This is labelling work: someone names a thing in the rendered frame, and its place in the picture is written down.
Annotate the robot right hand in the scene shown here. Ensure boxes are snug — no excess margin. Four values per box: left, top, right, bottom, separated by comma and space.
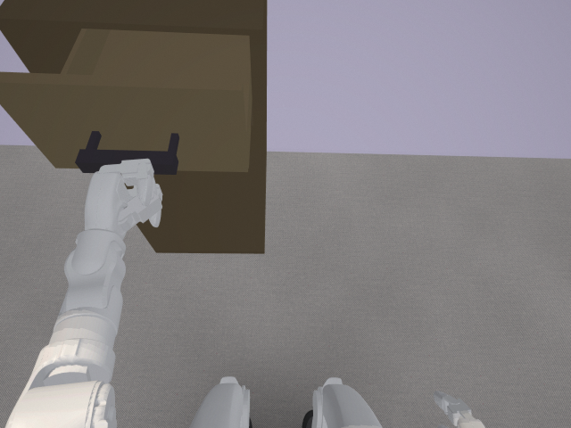
434, 391, 485, 428

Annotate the robot left upper arm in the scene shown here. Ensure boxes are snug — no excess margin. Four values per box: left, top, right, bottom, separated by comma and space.
11, 381, 117, 428

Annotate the cabinet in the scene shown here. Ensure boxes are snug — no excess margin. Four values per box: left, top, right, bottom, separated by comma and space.
0, 0, 267, 254

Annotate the left robot thigh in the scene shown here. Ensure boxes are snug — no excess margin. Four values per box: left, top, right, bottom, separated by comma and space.
189, 383, 250, 428

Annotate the drawer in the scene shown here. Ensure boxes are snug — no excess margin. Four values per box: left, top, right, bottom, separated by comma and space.
0, 29, 252, 172

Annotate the left robot forearm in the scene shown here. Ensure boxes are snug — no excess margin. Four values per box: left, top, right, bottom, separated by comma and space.
5, 229, 126, 428

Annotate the handle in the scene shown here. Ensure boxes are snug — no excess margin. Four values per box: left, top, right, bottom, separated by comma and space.
75, 131, 179, 175

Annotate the robot left hand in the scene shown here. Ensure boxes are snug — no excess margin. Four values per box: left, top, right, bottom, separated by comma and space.
85, 159, 162, 240

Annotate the robot left shin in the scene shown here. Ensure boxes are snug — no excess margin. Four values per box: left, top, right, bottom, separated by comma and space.
220, 376, 238, 384

